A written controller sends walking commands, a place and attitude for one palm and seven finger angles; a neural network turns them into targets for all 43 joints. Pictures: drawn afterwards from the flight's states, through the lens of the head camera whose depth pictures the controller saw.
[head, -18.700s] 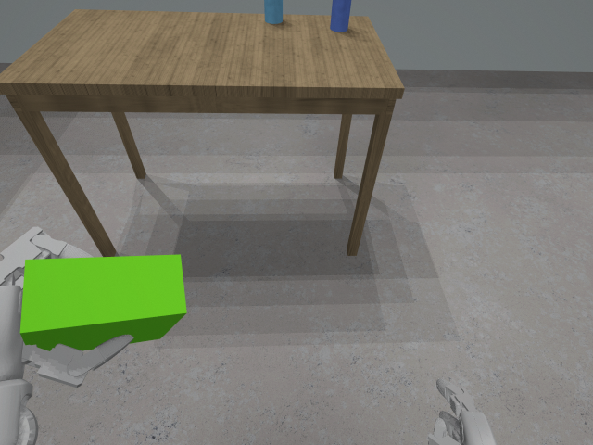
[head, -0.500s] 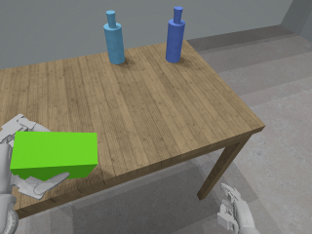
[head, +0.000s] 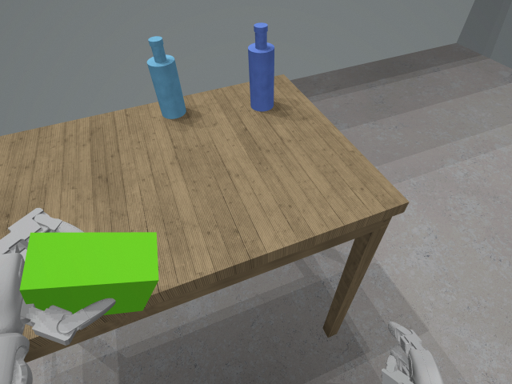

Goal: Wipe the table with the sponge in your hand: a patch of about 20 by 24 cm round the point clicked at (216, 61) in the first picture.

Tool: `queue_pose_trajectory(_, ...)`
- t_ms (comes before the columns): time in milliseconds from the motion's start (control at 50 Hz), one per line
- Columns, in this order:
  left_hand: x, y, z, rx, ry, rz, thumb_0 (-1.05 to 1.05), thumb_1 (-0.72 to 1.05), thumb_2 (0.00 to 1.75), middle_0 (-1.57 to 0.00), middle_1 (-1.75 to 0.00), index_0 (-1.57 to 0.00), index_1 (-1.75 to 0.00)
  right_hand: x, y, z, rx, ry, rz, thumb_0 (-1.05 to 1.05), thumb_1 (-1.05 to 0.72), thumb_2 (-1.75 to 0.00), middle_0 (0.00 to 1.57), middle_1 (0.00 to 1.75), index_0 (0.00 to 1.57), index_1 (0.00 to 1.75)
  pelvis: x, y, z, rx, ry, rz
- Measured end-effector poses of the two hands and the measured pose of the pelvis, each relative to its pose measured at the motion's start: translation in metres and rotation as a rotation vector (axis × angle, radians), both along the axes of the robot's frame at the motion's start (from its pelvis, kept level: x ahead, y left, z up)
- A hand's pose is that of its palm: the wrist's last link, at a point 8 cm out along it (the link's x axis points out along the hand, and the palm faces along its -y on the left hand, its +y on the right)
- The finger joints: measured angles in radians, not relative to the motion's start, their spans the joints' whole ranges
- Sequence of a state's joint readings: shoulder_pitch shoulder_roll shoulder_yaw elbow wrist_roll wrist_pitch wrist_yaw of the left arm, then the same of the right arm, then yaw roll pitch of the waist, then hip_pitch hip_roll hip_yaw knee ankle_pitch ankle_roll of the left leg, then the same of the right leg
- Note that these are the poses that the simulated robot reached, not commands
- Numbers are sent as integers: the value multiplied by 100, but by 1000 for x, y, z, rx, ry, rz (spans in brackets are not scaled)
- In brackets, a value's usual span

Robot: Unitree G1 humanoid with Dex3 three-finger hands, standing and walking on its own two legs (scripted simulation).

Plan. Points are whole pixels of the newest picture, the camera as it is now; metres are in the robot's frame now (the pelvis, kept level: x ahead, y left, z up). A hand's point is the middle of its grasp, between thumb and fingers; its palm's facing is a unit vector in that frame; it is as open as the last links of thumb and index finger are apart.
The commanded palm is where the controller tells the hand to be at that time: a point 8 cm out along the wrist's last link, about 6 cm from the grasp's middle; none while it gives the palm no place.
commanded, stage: come to a stop and stand still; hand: left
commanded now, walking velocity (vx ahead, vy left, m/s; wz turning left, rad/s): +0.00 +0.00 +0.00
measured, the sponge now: (114, 276) +0.23 +0.19 +0.13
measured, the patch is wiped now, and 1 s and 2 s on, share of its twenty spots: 0.00 0.00 0.00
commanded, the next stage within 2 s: look again from close up in 0.90 s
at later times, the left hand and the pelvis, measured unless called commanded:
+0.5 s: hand (10, 279) +0.21 +0.29 +0.16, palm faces +0.36 -0.86 -0.36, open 10.3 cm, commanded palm +0.15 +0.33 +0.18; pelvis -0.01 +0.05 +0.01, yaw +1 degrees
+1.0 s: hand out of the picture +0.22 +0.32 +0.16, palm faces +0.35 -0.85 -0.39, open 10.3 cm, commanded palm +0.16 +0.36 +0.18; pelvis +0.01 +0.08 +0.01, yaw +0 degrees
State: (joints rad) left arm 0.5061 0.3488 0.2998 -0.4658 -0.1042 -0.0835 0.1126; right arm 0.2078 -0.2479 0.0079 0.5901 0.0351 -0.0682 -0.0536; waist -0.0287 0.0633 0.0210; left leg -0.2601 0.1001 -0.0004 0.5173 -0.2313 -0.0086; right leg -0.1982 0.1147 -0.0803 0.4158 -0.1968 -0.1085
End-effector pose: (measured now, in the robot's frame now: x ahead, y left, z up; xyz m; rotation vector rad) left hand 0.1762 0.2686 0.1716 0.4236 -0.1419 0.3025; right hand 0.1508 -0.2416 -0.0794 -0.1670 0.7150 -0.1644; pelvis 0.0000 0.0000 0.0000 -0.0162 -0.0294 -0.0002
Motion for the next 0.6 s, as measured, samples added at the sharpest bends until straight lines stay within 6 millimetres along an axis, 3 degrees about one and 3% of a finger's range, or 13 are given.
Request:
queue_pose_trajectory(140, -10, 15, 9, 48, 2, 35, -1, -52, 103, -72, -134, -73, -133, 8, 12, -3, 9, 2, 26, 2, -91, -90, 20, 30, 20, 30, 0, 9, 2, 3, -8, 12)
queue_pose_trajectory(260, -15, 34, 3, 21, 13, 76, -1, -52, 103, -72, -134, -73, -133, 20, 35, 1, 18, -22, 64, 2, -91, -90, 20, 30, 20, 30, -1, 22, 3, 3, -16, 15)
queue_pose_trajectory(400, -13, 50, -4, -26, 1, 64, -1, -52, 103, -72, -134, -73, -133, 29, 63, 14, 5, -55, 102, 1, -91, -90, 20, 30, 20, 30, -4, 40, 5, 1, -22, 13)
queue_pose_trajectory(600, -8, 79, 4, 7, -38, 32, -1, -52, 103, -72, -134, -73, -133, 26, 93, 22, -16, -48, 106, 1, -91, -90, 20, 30, 21, 30, -4, 66, 7, 0, -10, 7)
